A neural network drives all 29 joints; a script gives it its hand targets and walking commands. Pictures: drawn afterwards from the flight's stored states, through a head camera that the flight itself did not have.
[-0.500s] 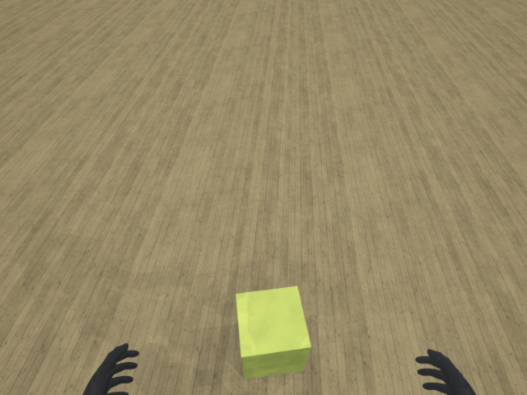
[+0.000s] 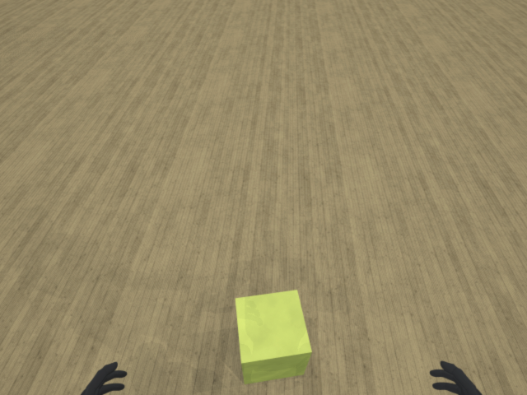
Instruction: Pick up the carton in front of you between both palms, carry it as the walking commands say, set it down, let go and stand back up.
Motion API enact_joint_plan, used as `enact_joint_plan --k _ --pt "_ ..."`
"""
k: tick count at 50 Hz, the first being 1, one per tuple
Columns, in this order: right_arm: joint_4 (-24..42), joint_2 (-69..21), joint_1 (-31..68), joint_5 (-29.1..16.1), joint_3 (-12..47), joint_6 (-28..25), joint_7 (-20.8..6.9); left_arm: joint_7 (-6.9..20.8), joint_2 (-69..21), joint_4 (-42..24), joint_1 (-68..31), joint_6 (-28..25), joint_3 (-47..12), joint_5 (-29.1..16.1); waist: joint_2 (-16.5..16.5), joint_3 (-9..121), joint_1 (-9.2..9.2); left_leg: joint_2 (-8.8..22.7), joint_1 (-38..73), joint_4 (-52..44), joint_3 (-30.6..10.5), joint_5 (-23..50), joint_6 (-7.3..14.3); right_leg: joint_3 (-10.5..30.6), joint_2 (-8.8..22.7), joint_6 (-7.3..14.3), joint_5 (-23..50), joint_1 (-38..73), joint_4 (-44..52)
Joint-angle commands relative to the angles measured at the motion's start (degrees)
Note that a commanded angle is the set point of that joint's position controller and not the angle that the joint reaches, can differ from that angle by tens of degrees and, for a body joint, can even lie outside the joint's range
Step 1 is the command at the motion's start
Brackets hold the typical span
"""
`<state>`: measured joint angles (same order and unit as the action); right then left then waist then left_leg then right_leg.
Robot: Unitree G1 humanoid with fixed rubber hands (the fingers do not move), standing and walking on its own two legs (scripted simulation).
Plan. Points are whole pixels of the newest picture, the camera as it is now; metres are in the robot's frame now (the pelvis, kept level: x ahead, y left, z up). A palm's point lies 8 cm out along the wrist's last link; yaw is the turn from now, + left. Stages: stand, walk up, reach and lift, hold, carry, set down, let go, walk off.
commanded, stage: stand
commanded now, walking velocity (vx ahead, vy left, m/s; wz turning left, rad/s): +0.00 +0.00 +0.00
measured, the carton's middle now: (270, 337) +0.43 -0.01 -0.65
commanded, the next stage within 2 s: none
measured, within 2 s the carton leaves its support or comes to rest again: neither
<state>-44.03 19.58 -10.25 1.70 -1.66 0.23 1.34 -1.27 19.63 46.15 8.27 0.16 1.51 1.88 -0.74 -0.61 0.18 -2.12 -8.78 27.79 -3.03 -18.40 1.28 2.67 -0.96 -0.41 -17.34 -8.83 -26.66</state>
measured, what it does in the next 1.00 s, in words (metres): stands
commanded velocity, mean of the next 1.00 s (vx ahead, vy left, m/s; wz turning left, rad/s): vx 0.00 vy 0.00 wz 0.00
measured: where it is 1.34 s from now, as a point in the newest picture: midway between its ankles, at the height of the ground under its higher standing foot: outside the picture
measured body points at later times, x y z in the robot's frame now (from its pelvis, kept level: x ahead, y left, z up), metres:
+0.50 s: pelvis -0.02 +0.00 +0.01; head -0.02 +0.00 +0.46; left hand +0.10 +0.30 -0.11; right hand +0.10 -0.31 -0.10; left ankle -0.04 +0.11 -0.74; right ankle -0.03 -0.13 -0.74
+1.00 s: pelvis -0.03 -0.01 +0.01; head -0.03 +0.00 +0.46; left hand +0.07 +0.30 -0.11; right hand +0.07 -0.32 -0.10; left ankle -0.04 +0.11 -0.74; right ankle -0.03 -0.13 -0.74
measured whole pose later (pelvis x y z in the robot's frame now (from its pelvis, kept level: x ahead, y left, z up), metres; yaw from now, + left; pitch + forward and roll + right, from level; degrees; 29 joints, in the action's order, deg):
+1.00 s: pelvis -0.03 -0.01 +0.01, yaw +0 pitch -2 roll +0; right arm -56.7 22.1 -7.8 0.8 -0.1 -0.7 0.8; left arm -0.6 22.0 58.0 7.2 -0.7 0.1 1.1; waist -0.5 -1.7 0.0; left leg -1.7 -6.1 20.9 -3.2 -12.4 0.7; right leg 2.6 -1.1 0.0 -11.5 -6.3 -20.2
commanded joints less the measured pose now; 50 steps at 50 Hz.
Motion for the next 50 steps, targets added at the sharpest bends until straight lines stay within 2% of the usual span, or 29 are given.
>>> enact_joint_plan --k 1,26,50 --pt "2.6 9.5 1.4 -0.1 -2.3 -0.8 0.3 -0.2 8.3 -2.4 -1.6 -0.8 1.9 -0.1 1.0 3.9 -0.11 6.4 0.5 -3.4 -4.6 24.1 -0.4 3.4 5.0 1.3 20.9 2.9 1.9" --pt "-5.4 11.3 3.4 -0.5 -1.1 -1.4 -0.1 0.3 10.3 5.3 -2.4 -1.2 1.0 -0.5 0.8 0.8 -0.15 7.1 0.7 -8.9 -5.7 14.9 0.1 5.2 6.2 1.6 14.2 2.9 7.3" --pt "-10.3 12.4 4.4 -0.9 -0.3 -1.5 -0.4 0.5 11.8 9.6 -3.1 -1.5 0.3 -0.9 0.7 0.6 -0.18 7.7 1.1 -10.4 -6.2 13.7 0.2 5.7 6.8 1.7 13.4 3.0 9.2"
